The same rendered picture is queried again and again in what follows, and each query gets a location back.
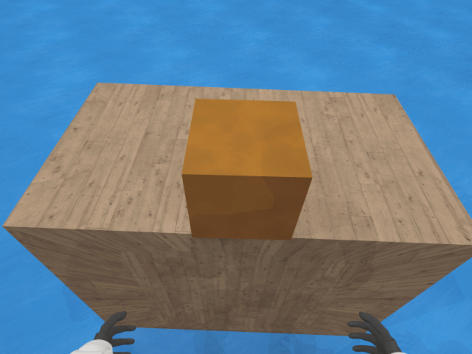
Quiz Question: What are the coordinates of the left robot forearm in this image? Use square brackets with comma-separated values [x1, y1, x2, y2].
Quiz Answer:
[70, 339, 113, 354]

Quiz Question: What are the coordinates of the pedestal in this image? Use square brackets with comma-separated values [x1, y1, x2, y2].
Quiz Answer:
[3, 83, 472, 336]

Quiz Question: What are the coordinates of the left robot hand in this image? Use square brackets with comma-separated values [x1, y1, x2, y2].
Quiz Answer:
[94, 311, 136, 354]

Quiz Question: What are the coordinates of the carton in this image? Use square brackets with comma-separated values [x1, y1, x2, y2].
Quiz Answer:
[182, 99, 313, 240]

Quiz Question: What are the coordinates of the right robot hand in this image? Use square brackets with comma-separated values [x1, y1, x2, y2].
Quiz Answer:
[347, 312, 402, 354]

